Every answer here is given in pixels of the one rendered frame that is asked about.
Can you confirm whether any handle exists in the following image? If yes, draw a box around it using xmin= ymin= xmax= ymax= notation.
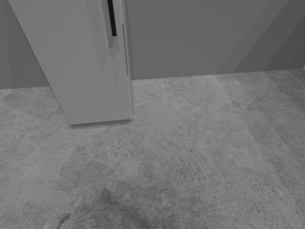
xmin=107 ymin=0 xmax=117 ymax=36

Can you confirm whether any fridge door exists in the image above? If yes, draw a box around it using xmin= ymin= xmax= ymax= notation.
xmin=9 ymin=0 xmax=132 ymax=125

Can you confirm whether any robot left hand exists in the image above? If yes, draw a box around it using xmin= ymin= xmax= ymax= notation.
xmin=42 ymin=211 xmax=71 ymax=229

